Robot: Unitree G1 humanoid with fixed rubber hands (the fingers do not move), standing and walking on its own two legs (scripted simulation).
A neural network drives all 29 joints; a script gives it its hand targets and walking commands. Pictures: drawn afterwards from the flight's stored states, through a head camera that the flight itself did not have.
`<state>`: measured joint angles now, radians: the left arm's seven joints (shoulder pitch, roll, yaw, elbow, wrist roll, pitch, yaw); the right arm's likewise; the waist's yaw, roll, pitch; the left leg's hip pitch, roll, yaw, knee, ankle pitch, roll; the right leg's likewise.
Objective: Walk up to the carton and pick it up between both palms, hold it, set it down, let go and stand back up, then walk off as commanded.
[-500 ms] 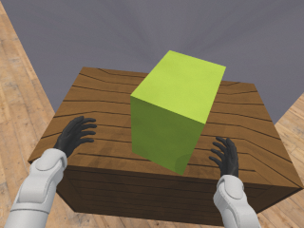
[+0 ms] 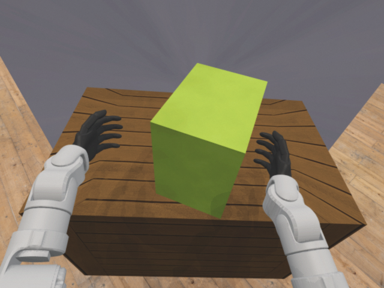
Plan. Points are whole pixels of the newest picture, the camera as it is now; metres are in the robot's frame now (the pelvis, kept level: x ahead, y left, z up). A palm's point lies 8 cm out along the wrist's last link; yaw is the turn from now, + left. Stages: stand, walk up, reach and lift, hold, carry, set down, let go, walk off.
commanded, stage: reach and lift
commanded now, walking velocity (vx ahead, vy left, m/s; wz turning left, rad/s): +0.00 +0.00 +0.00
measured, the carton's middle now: (208, 140) +0.49 -0.06 +0.01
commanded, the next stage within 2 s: none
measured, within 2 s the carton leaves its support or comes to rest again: neither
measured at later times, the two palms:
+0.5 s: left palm (105, 111) +0.45 +0.18 +0.15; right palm (283, 142) +0.36 -0.18 +0.14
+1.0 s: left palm (116, 85) +0.49 +0.16 +0.19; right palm (289, 121) +0.40 -0.20 +0.17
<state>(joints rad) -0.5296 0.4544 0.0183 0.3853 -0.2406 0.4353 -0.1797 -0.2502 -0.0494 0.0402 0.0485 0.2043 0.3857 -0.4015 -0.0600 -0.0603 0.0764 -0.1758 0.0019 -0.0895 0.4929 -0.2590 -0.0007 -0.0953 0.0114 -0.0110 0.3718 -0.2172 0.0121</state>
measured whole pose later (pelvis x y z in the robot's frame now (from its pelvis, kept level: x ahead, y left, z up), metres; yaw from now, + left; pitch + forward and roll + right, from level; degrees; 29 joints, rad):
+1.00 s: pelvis +0.01 +0.00 +0.00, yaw +0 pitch +3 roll -2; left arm -1.23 0.45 -0.13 1.38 -0.25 0.15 -0.11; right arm -0.93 -0.08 -0.04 0.90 0.24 0.24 -0.35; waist -0.20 -0.06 -0.05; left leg -0.29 0.01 -0.09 0.48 -0.24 -0.01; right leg -0.21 0.02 -0.01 0.36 -0.20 0.01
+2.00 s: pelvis +0.00 +0.00 -0.01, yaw -1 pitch +19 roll -2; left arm -1.12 0.41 -0.10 1.55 -0.21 -0.20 -0.10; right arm -0.92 -0.01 -0.04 1.19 0.20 -0.20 -0.33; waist -0.21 -0.05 -0.18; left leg -0.62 0.01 -0.09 0.48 -0.19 -0.02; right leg -0.55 0.02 -0.01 0.36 -0.15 0.01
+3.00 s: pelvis +0.01 +0.00 +0.00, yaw -1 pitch +16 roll -2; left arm -1.10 0.27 0.47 1.48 0.35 -0.23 -0.15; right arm -0.86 0.19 -0.63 1.10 -0.39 -0.34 -0.26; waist -0.20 -0.05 -0.11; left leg -0.55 0.00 -0.09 0.46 -0.20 -0.01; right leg -0.46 0.01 -0.01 0.33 -0.15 0.01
